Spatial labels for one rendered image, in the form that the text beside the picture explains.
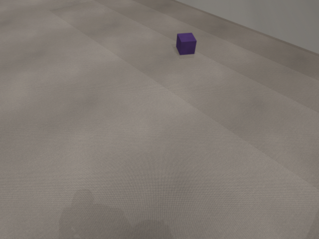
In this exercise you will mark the carton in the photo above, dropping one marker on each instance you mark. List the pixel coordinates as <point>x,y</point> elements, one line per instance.
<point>186,43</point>

